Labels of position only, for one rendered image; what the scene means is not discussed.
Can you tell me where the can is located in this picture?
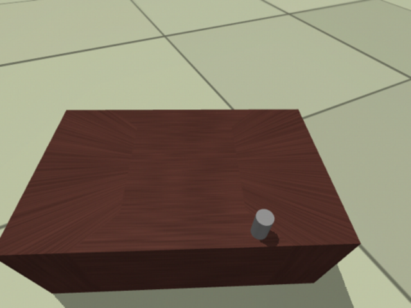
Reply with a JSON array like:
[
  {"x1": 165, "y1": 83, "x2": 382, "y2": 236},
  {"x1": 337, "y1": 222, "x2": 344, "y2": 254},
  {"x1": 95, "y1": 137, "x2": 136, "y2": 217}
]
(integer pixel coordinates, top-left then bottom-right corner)
[{"x1": 250, "y1": 209, "x2": 275, "y2": 240}]

